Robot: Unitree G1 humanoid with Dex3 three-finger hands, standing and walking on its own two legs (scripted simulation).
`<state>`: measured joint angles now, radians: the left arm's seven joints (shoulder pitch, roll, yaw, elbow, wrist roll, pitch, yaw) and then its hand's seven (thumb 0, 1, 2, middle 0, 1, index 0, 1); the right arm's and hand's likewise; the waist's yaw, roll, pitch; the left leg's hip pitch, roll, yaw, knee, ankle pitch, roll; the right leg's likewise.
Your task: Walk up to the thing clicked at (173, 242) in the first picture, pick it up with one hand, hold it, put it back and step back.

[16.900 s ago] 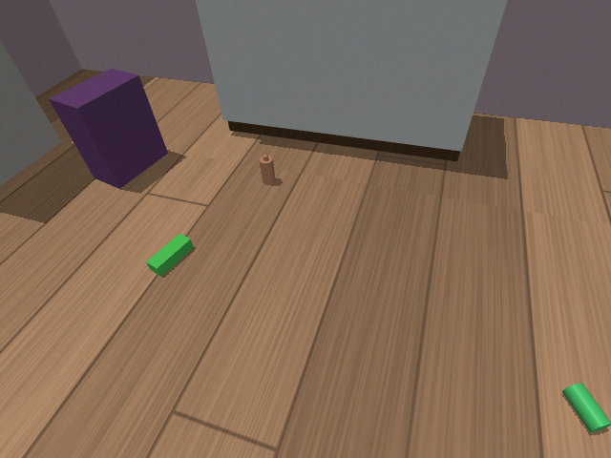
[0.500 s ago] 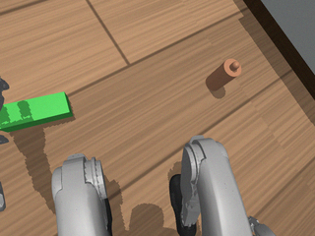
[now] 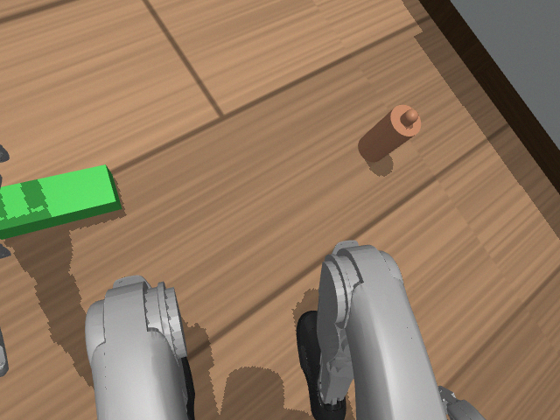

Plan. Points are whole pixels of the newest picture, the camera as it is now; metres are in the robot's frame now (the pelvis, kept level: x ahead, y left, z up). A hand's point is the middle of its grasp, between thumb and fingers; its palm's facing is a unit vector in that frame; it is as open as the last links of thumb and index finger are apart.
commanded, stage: rise first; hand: left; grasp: from above
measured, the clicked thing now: (54, 201) +0.46 +0.33 -0.29
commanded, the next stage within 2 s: approach in 0.86 s
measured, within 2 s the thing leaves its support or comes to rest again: neither
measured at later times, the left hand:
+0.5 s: hand out of the picture +0.42 +0.37 -0.16, palm faces -0.42 -0.12 -0.90, open 14.3 cm
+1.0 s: hand out of the picture +0.42 +0.37 -0.16, palm faces -0.43 -0.12 -0.89, open 14.2 cm
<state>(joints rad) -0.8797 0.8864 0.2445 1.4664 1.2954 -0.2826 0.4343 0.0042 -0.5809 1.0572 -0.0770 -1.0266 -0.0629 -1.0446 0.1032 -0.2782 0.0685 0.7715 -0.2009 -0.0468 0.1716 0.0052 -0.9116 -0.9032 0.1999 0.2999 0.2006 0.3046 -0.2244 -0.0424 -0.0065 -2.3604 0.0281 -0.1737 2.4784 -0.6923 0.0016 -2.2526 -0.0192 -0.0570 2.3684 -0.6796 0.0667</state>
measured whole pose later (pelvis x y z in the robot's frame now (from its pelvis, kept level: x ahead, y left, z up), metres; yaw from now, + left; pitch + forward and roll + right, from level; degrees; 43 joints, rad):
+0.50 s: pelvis +0.00 +0.00 +0.00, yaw +1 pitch +32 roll -9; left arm -0.89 0.88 0.23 1.46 1.28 -0.29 0.40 0.00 -0.58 1.06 -0.08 -1.03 -0.06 -1.05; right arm 0.11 -0.29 0.07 0.76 -0.19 -0.05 0.18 0.01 -0.91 -0.90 0.20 0.30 0.20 0.30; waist -0.22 -0.03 -0.01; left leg -2.35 0.02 -0.17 2.46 -0.68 -0.01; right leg -2.25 -0.02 -0.06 2.36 -0.67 0.06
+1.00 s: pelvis +0.00 +0.00 +0.01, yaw +1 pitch +32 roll -10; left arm -0.90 0.87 0.21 1.46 1.28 -0.28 0.38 0.00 -0.58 1.06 -0.09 -1.03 -0.07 -1.05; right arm 0.12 -0.29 0.07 0.76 -0.18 -0.05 0.17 0.01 -0.91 -0.90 0.20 0.30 0.20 0.30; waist -0.22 -0.02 -0.02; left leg -2.35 0.02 -0.17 2.45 -0.68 0.00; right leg -2.24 -0.03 -0.05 2.35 -0.67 0.06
